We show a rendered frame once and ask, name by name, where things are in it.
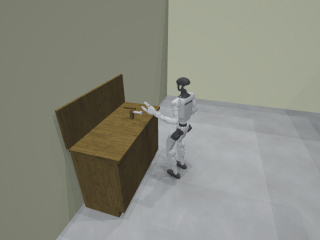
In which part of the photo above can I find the counter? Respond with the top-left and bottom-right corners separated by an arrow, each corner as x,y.
55,74 -> 160,217

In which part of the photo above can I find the tap lever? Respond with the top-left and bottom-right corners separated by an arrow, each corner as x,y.
132,111 -> 143,115

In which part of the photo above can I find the left robot upper arm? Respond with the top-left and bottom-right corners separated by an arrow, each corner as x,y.
171,98 -> 181,125

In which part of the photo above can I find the right robot foot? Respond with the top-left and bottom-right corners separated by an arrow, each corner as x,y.
176,160 -> 187,169

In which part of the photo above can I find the robot left forearm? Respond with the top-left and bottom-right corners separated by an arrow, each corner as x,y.
154,111 -> 177,125

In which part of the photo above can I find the right robot upper arm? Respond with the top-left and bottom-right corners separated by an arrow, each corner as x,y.
189,92 -> 198,113

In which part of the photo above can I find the robot left thigh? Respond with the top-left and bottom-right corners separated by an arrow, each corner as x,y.
166,129 -> 181,157

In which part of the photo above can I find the robot left hand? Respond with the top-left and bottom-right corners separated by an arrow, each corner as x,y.
141,102 -> 156,115

